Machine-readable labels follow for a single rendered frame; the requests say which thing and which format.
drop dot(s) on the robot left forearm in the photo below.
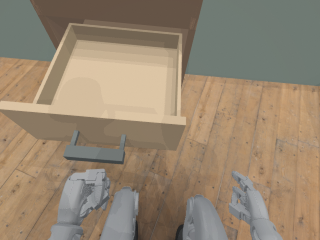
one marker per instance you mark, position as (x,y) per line
(63,231)

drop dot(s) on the handle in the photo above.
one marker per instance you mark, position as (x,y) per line
(95,154)

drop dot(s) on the robot thigh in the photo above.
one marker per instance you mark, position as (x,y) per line
(207,224)
(119,222)

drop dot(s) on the robot right forearm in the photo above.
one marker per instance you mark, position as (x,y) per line
(263,229)

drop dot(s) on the drawer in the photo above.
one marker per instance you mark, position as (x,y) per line
(107,81)

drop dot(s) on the cabinet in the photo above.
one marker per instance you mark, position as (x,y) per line
(173,16)

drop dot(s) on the left robot hand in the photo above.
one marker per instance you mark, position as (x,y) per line
(92,186)

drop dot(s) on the robot right thigh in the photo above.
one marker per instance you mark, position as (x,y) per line
(207,224)

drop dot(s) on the right robot hand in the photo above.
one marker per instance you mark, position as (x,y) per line
(252,205)

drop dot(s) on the robot left thigh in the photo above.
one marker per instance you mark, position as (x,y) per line
(119,222)

